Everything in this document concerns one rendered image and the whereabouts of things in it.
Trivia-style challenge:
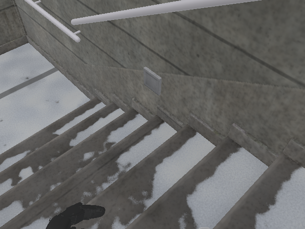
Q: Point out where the stairs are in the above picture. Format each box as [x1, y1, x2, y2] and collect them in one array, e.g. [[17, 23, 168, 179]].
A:
[[0, 97, 305, 229]]

